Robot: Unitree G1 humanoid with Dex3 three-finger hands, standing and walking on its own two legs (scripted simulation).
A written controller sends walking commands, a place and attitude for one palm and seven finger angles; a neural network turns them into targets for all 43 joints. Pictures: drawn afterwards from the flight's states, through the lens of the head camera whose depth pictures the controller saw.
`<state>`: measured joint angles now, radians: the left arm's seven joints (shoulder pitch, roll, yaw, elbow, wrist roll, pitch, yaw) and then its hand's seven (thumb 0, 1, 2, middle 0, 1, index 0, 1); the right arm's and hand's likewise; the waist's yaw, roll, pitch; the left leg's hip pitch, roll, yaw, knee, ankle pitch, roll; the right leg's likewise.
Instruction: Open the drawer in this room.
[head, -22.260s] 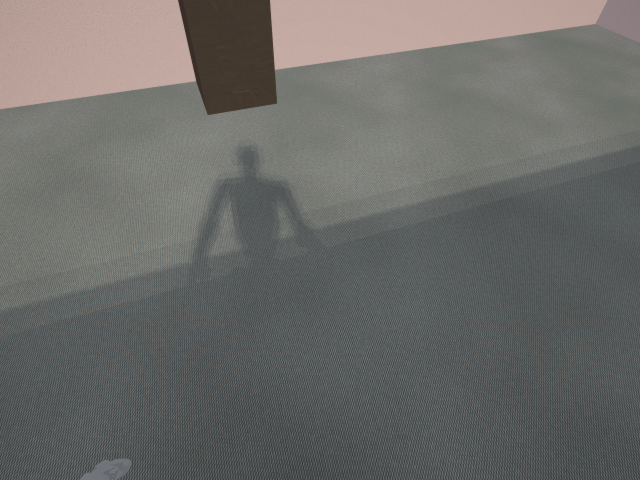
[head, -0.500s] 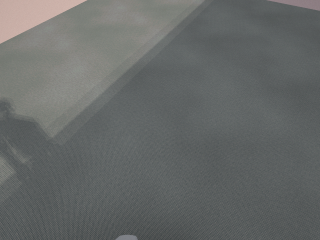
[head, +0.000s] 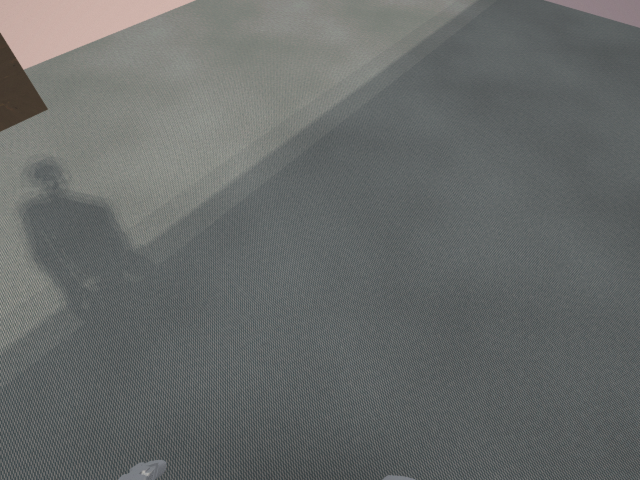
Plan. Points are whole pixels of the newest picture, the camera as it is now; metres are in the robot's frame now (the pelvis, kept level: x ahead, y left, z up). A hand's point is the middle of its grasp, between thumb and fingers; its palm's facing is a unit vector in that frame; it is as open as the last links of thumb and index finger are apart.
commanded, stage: turn or walk to find it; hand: left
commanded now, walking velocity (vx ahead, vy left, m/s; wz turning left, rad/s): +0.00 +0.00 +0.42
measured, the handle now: out of the picture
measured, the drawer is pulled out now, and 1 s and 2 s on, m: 0.00 0.00 0.00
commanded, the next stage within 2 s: stand and wait in 0.36 s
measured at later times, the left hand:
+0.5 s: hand out of the picture -0.02 +0.17 -0.17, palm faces +0.26 -0.93 -0.27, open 7.3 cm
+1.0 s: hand out of the picture -0.01 +0.18 -0.17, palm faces +0.34 -0.91 -0.25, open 7.4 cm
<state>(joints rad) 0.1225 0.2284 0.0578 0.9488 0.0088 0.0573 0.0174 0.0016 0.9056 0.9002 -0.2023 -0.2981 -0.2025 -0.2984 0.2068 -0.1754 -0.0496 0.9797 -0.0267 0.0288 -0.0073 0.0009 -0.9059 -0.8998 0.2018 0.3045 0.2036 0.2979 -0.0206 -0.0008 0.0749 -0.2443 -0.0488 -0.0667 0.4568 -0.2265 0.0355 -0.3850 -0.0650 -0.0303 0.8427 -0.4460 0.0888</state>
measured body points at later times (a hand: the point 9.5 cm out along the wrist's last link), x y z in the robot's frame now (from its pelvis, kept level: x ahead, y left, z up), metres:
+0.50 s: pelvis -0.01 -0.03 +0.00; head +0.04 -0.03 +0.44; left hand -0.04 +0.22 -0.14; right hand +0.12 -0.27 -0.16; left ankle -0.07 +0.12 -0.70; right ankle -0.01 -0.13 -0.74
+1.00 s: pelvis -0.01 -0.02 -0.01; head +0.01 -0.03 +0.44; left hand -0.03 +0.23 -0.15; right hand +0.13 -0.23 -0.17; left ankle -0.06 +0.10 -0.74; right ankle +0.02 -0.13 -0.74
